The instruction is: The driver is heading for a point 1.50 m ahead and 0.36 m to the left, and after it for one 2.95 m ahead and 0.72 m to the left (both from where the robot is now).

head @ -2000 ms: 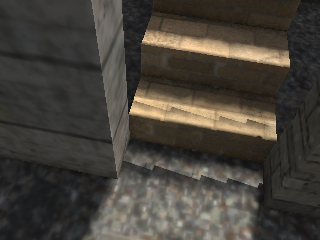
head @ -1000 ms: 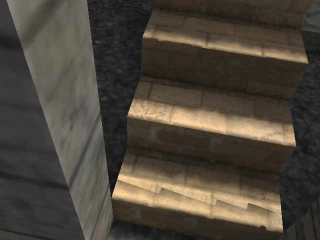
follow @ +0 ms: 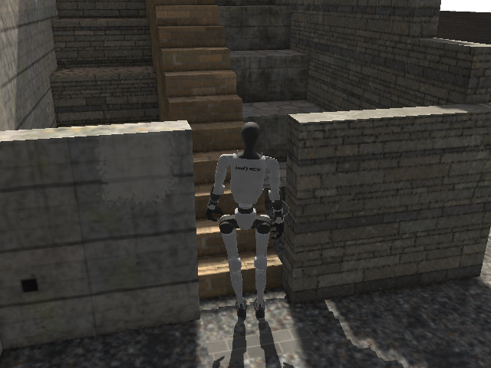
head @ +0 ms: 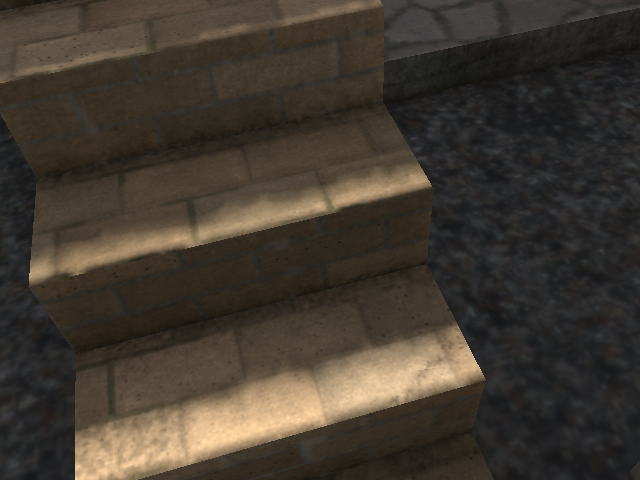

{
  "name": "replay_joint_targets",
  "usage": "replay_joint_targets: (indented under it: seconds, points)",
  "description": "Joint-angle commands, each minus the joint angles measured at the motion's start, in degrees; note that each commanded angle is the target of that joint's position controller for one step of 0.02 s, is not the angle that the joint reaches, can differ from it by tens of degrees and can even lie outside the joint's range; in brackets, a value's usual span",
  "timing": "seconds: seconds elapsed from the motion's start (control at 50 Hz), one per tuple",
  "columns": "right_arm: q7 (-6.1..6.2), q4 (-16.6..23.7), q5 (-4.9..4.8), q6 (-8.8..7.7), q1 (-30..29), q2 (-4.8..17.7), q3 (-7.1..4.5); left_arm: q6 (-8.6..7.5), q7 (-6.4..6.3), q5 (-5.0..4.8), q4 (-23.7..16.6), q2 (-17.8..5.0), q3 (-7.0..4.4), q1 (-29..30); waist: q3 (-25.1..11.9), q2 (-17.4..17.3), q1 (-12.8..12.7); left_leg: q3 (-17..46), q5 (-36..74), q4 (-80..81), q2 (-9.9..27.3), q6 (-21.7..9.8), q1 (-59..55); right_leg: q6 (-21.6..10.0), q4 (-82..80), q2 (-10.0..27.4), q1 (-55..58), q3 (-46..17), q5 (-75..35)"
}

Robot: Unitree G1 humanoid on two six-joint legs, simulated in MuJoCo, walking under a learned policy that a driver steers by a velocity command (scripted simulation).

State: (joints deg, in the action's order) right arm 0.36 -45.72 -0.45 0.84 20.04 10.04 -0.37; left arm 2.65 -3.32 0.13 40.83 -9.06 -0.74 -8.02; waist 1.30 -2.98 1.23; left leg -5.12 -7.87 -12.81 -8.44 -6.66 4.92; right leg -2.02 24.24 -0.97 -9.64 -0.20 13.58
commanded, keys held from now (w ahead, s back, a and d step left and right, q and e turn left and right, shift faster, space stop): w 1.00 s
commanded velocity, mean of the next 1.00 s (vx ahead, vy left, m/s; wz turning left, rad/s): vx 0.49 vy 0.02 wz -0.02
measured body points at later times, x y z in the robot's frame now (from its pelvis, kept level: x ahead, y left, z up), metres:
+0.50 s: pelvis +0.03 +0.00 +0.00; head +0.04 +0.00 +0.45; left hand +0.11 +0.24 -0.13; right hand +0.16 -0.21 -0.13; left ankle +0.00 +0.03 -0.74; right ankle +0.00 -0.11 -0.74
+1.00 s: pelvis +0.02 -0.03 +0.01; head +0.03 -0.04 +0.46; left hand +0.17 +0.20 -0.11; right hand +0.13 -0.24 -0.14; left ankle +0.00 +0.03 -0.74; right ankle +0.00 -0.11 -0.74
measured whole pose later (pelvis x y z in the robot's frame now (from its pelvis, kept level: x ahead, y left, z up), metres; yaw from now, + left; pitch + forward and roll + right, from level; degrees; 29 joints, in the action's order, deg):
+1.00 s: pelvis +0.02 -0.03 +0.01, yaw +3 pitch +1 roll +0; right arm 0.1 -53.1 0.1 -3.8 11.5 10.4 2.2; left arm -0.7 0.2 1.2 52.5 -10.5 3.2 -2.4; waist -0.2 -1.7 0.2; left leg 1.2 -6.1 -8.6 -5.9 -5.0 3.0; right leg -3.8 10.5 -4.5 -3.1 -1.8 7.9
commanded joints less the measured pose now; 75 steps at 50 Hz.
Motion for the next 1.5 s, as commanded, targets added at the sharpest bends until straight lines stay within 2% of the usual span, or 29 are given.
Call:
replay_joint_targets:
  seconds: [0.02,0.1,0.12,0.14,0.16,0.2,0.22,0.28,0.3,0.32,0.34,0.36,0.4,0.44,0.56,0.62,0.7,0.72,0.74,0.78,0.82,0.86,0.88,0.98,1.02,1.08,1.22,1.5]
  points:
    - [-1.03,2.7,0.38,-1.24,1.9,4.6,-1.53,0.10,-0.64,-0.01,-2.2,-6.2,-2.08,1.3,0.4,5.5,-0.7,11.9,6.1,4.4,12.1,4.8,-4.5,-2.1,-6.7,7.7,-4.1,-8.2,-3.4]
    - [-0.61,2.1,-0.14,-1.54,0.9,4.4,-1.37,-0.51,-0.42,-0.68,-0.4,-6.4,-2.83,0.9,-2.1,2.4,-1.0,12.0,18.7,4.1,12.3,5.3,-9.4,-1.3,-6.0,6.6,-2.7,-6.1,-6.3]
    - [0.48,2.3,0.22,-3.10,0.4,3.2,-0.94,-0.46,0.24,-1.93,3.0,-5.2,-1.87,1.0,-2.5,9.9,1.6,18.7,22.3,6.2,18.9,9.0,-13.4,-0.8,-2.9,1.3,-7.0,-2.1,-0.8]
    - [1.15,1.6,0.06,-3.44,-1.1,4.9,-0.77,-0.25,0.54,-1.95,4.0,-2.7,-1.34,-1.6,-3.9,4.0,-0.5,19.0,22.5,6.2,20.1,10.3,-12.5,-0.5,-2.2,2.2,-4.5,-2.2,1.1]
    - [1.69,1.9,0.29,-3.56,-4.4,4.5,-0.36,-0.20,0.81,-1.45,4.4,-3.2,-1.24,-1.3,-2.9,0.8,-1.2,17.9,22.8,5.3,19.2,10.0,-12.0,-0.9,-2.3,2.7,-4.6,-2.9,0.4]
    - [2.22,1.7,0.02,-3.85,-6.2,3.9,0.27,-0.83,1.06,-1.08,5.0,-4.6,-1.10,0.0,-2.3,-2.5,-2.0,15.5,23.6,5.0,17.3,9.1,-10.7,-1.7,-5.2,3.2,-3.1,-4.4,-3.0]
    - [2.37,1.4,-0.09,-3.95,-5.5,3.7,0.43,-1.19,1.09,-1.04,5.6,-5.8,-1.17,0.9,-2.5,-1.9,-1.3,14.8,27.1,4.6,16.5,9.0,-11.8,-1.8,-6.2,3.2,-3.1,-5.0,-5.0]
    - [2.57,-0.2,-0.16,-4.00,-3.7,5.1,0.34,-1.99,1.11,-1.16,7.7,-5.7,-0.68,1.0,-5.1,-0.8,-0.5,13.8,38.7,1.6,16.3,8.9,-16.3,-1.3,-6.9,3.3,-3.0,-5.5,-6.6]
    - [2.43,-0.8,0.92,-4.14,-3.0,6.2,0.15,-2.13,1.48,-0.47,8.7,-7.0,-0.71,0.0,-5.1,2.0,0.4,14.0,33.8,-0.3,17.0,7.6,-17.9,-1.6,-6.5,3.4,-4.9,-5.5,-6.2]
    - [2.30,-1.1,0.87,-4.20,-3.2,6.1,0.23,-2.23,1.73,-0.47,9.1,-6.2,-0.45,0.3,-4.9,1.1,0.6,14.4,29.7,-0.1,16.9,7.0,-16.6,-1.7,-6.8,3.6,-4.7,-5.8,-5.7]
    - [2.35,-1.1,-0.07,-4.14,-5.1,4.3,0.80,-2.20,1.53,-1.12,8.9,-4.6,0.01,1.8,-4.2,-2.1,-0.3,14.5,29.7,2.3,16.0,7.7,-13.5,-1.6,-8.1,3.8,-2.4,-6.3,-6.4]
    - [2.35,-1.2,-0.02,-4.20,-5.7,4.0,1.02,-2.25,1.32,-1.01,9.1,-5.3,0.02,2.4,-3.1,-1.4,-0.3,14.7,30.1,2.6,15.7,7.9,-12.7,-1.5,-8.6,4.0,-1.9,-6.6,-7.5]
    - [2.50,-1.5,0.13,-4.27,-6.7,4.9,0.98,-2.21,1.13,-0.91,10.2,-6.3,0.05,1.8,-3.5,-0.4,-0.8,15.0,35.3,1.6,15.9,7.6,-13.5,-1.4,-8.3,4.0,-1.5,-6.6,-8.2]
    - [2.47,-1.9,0.06,-4.33,-7.3,5.3,1.01,-2.31,1.11,-0.80,11.0,-6.2,0.25,0.9,-4.9,0.6,-1.2,15.0,35.9,1.2,16.0,7.0,-14.0,-1.4,-8.9,4.2,-0.5,-6.9,-8.7]
    - [2.10,-3.2,0.12,-4.39,-8.8,5.5,1.28,-2.76,1.35,-0.12,11.5,-6.3,0.86,3.1,-3.5,2.6,-1.3,15.7,24.2,3.1,15.3,6.3,-10.1,-1.6,-11.4,5.6,2.0,-8.1,-11.1]
    - [1.83,-4.5,-0.16,-4.61,-8.2,6.0,0.95,-3.38,1.83,0.64,11.0,-6.0,1.32,4.9,-2.9,3.8,-1.5,15.1,17.6,3.9,14.7,6.2,-8.2,-1.6,-12.3,6.5,3.3,-8.7,-12.4]
    - [1.69,-5.2,-0.24,-4.98,-8.7,5.4,1.02,-3.58,2.01,0.65,11.0,-6.6,1.58,5.2,-3.4,3.2,-1.9,15.1,16.7,4.0,14.5,5.8,-6.8,-1.8,-12.6,7.0,5.0,-9.0,-14.0]
    - [0.66,-4.6,-0.30,-5.20,-9.9,3.7,1.70,-3.51,2.81,0.10,9.9,-6.5,1.66,7.0,-1.8,-2.0,-1.7,14.2,19.9,4.5,14.0,6.1,-4.9,-1.8,-13.0,7.6,4.6,-9.8,-18.0]
    - [0.29,-4.9,-0.31,-5.33,-9.4,3.3,1.77,-3.52,3.03,0.20,9.7,-7.2,1.51,7.0,-3.5,-0.5,-1.7,14.5,21.4,4.1,14.2,6.1,-5.4,-2.0,-12.5,7.8,5.9,-9.4,-19.5]
    - [0.18,-5.2,-0.47,-5.33,-8.6,4.5,1.49,-3.58,3.21,0.40,9.6,-7.1,1.63,6.8,-5.8,1.6,-1.8,14.5,20.9,3.6,14.4,5.9,-6.4,-1.7,-12.5,7.7,7.0,-9.3,-19.9]
    - [0.15,-5.0,-0.44,-5.31,-8.9,4.9,1.43,-3.61,3.24,0.55,9.4,-6.8,1.85,7.4,-5.8,3.2,-1.8,14.5,17.8,3.8,14.3,5.6,-5.5,-1.5,-13.1,7.9,7.5,-9.5,-19.7]
    - [0.14,-5.0,-0.32,-5.30,-9.1,4.8,1.54,-3.50,3.19,0.64,9.1,-6.7,2.02,8.1,-5.2,3.3,-1.7,14.4,15.8,4.2,14.2,5.6,-4.3,-1.6,-13.5,8.0,7.9,-9.7,-19.7]
    - [0.10,-4.7,0.46,-5.23,-8.3,4.8,1.67,-3.78,3.26,1.04,9.3,-6.9,2.40,6.8,-6.7,4.2,-1.5,14.0,14.8,3.3,14.0,5.3,-5.4,-1.3,-13.3,8.1,7.9,-9.3,-18.9]
    - [-0.20,-4.4,0.60,-5.39,-8.9,4.7,1.78,-4.03,3.49,1.06,8.2,-7.2,2.94,8.4,-4.3,3.3,-1.4,14.1,12.2,3.3,13.9,5.2,-2.9,-1.5,-14.0,8.1,6.7,-9.8,-17.2]
    - [-0.37,-4.6,0.31,-5.41,-8.1,5.0,1.74,-4.10,3.58,0.81,8.2,-7.7,3.04,7.7,-5.2,3.0,-1.3,14.0,10.6,3.7,13.7,5.6,-2.9,-1.4,-14.9,8.0,7.1,-10.1,-15.5]
    - [-0.52,-4.3,0.52,-5.30,-8.6,5.1,1.68,-4.17,3.67,0.93,7.8,-7.9,3.23,8.0,-4.0,2.9,-1.3,13.9,10.0,3.6,13.6,5.6,-2.1,-1.3,-15.3,7.9,6.7,-10.3,-15.2]
    - [-0.34,-4.3,0.28,-5.37,-7.8,5.4,1.61,-4.34,3.57,0.99,7.2,-8.0,3.64,6.9,-4.6,2.5,-1.4,14.1,10.0,2.6,13.6,5.3,-2.0,-1.2,-15.3,8.0,6.7,-10.9,-16.2]
    - [-0.44,-4.0,0.49,-5.10,-7.8,5.9,1.47,-4.65,3.75,0.96,6.3,-8.6,4.08,5.2,-4.9,3.3,-1.2,13.8,10.8,1.5,13.5,5.1,-2.4,-0.8,-15.1,7.9,6.2,-11.2,-17.7]
Keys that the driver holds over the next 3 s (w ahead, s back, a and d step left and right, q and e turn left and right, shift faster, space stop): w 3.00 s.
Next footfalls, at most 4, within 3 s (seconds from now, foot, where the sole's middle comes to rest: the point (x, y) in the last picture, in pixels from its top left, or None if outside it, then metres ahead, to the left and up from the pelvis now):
none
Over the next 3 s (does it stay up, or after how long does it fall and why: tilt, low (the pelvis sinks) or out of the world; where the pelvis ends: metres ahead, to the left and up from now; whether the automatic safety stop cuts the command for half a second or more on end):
stays up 0.02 -0.01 0.01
